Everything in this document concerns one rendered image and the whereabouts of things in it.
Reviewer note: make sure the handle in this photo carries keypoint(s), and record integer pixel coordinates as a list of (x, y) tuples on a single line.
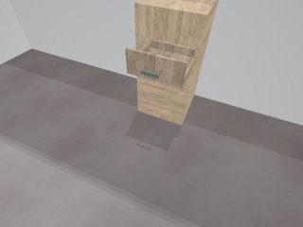
[(150, 73)]

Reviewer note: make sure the drawer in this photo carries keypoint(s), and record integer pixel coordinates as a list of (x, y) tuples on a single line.
[(175, 61)]

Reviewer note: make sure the cabinet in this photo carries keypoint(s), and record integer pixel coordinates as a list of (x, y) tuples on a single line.
[(186, 23)]

